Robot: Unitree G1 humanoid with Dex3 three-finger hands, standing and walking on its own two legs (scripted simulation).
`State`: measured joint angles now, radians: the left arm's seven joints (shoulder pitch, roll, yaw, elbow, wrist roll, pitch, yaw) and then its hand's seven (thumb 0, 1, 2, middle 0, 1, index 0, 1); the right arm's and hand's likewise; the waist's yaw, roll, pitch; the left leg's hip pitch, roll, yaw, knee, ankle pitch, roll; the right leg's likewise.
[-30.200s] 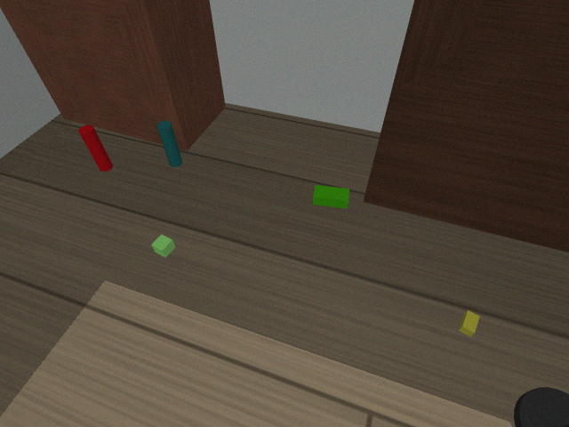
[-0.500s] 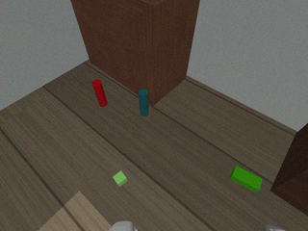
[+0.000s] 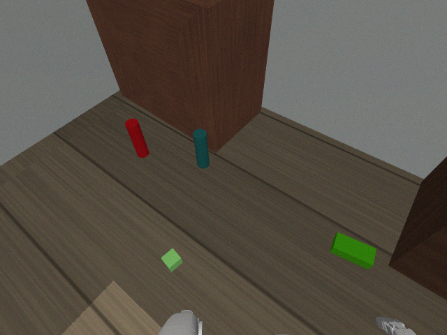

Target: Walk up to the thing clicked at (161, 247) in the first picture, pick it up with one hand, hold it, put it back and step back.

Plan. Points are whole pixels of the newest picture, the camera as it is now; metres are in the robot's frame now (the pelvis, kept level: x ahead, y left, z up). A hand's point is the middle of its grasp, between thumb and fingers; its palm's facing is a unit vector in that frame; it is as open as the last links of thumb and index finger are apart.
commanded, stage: walk up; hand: left
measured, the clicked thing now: (172, 260) +0.48 +0.26 -0.73
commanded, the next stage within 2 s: stand in 1.96 s
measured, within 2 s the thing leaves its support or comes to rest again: neither
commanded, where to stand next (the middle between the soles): +0.10 +0.02 m, yaw +1 degrees
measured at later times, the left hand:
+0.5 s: hand out of the picture +0.13 +0.32 -0.16, palm faces +0.00 -0.94 -0.34, open 7.4 cm
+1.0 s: hand out of the picture +0.13 +0.26 -0.13, palm faces +0.01 -0.91 -0.41, open 7.4 cm
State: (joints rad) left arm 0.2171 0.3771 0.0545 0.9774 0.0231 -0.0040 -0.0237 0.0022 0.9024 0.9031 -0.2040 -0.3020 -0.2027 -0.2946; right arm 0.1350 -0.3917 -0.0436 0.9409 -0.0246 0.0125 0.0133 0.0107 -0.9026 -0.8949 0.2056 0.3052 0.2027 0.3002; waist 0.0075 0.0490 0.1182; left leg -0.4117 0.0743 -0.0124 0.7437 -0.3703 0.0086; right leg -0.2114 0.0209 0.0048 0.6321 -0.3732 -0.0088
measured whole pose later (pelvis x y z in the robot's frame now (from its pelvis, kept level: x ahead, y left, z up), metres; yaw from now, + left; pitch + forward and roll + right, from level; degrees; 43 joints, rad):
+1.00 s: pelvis +0.06 -0.01 +0.00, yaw +2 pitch -1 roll +2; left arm 0.19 0.35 0.04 0.87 0.04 0.00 -0.01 0.00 0.90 0.90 -0.21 -0.30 -0.21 -0.30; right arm 0.19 -0.42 -0.03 0.93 0.01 0.00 -0.02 0.01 -0.91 -0.90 0.20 0.30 0.20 0.30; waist 0.03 0.03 0.12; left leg -0.38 -0.05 -0.05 0.92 -0.48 0.00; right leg -0.33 -0.02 -0.03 0.68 -0.33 -0.04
